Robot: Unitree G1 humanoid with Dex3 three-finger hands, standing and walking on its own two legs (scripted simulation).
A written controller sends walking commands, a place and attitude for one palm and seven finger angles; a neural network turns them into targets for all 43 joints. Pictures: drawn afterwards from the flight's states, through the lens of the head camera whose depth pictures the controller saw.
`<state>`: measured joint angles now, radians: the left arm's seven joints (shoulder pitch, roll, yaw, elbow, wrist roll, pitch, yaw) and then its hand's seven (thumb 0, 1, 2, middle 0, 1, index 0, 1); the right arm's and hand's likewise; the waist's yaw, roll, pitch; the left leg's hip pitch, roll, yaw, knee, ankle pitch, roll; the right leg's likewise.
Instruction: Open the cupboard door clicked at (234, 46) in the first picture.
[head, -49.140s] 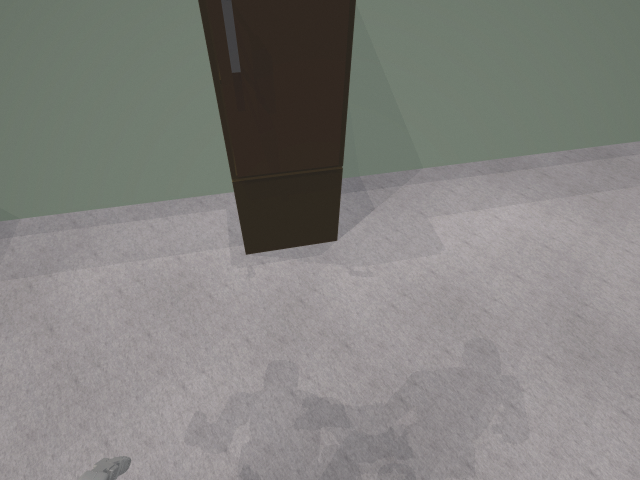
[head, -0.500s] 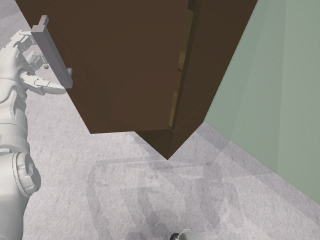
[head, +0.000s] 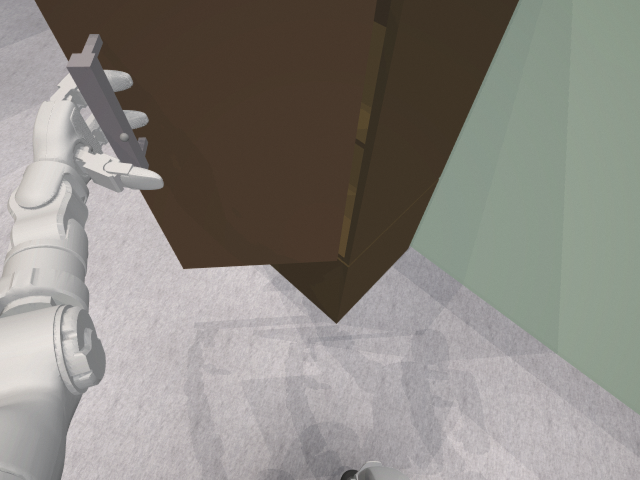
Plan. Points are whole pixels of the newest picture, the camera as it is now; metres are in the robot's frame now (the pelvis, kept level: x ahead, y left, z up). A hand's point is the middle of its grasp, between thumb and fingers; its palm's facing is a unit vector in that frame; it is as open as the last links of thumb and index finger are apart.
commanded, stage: slide the fingers in behind the handle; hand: left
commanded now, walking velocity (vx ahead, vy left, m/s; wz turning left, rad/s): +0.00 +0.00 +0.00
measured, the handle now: (118, 112) +0.54 +0.22 +0.13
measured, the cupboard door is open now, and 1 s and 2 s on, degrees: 48 48 72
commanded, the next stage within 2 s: close the thumb around the handle in 0.46 s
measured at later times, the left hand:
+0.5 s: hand (124, 137) +0.49 +0.20 +0.14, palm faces +0.01 -1.00 +0.01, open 14.0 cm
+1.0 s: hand (129, 134) +0.49 +0.20 +0.14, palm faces +0.03 -1.00 -0.01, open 8.7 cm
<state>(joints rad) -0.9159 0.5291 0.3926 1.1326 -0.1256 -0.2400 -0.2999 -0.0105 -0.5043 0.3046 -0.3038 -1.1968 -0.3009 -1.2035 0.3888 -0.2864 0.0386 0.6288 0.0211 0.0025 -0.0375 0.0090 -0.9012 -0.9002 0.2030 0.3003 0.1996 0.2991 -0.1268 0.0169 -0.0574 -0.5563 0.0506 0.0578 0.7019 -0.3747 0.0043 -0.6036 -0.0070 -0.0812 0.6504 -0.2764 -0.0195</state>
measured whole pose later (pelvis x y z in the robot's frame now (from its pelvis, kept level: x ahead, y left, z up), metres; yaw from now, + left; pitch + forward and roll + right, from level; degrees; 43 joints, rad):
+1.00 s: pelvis +0.00 +0.01 +0.00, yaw -1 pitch +13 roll -1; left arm -0.91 0.51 0.40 1.14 -0.11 -0.26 -0.26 0.00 0.26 0.63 -0.36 -1.28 -0.35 -1.28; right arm 0.42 -0.28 0.04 0.65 0.01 -0.01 -0.03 0.01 -0.90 -0.90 0.20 0.30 0.20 0.30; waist -0.13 0.02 -0.07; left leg -0.56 0.05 0.07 0.70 -0.37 0.01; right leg -0.61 -0.01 -0.07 0.65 -0.27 -0.01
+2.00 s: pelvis +0.01 +0.00 +0.01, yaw -1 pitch +5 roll +0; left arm -0.22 0.04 0.16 0.18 -0.16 -0.04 0.20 0.03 0.66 0.75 -0.33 -1.35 -0.35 -1.29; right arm 0.21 -0.23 0.01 0.60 0.02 -0.04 0.00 0.01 -0.90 -0.90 0.20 0.30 0.20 0.30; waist 0.01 0.05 -0.07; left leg -0.30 0.04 0.09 0.56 -0.34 0.00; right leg -0.38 -0.01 -0.05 0.56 -0.26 -0.01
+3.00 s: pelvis -0.01 -0.01 +0.02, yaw +3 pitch -3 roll +0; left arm -0.06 -0.11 -0.24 -0.06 0.05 0.18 0.56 0.01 -0.01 0.52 -0.33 -1.25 -0.34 -1.26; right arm 0.11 -0.17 0.03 0.65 -0.04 0.08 -0.02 0.01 -0.90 -0.90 0.20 0.30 0.20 0.30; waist 0.04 0.06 0.01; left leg -0.17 0.03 0.01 0.52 -0.30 -0.01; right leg -0.21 -0.02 -0.12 0.51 -0.24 -0.03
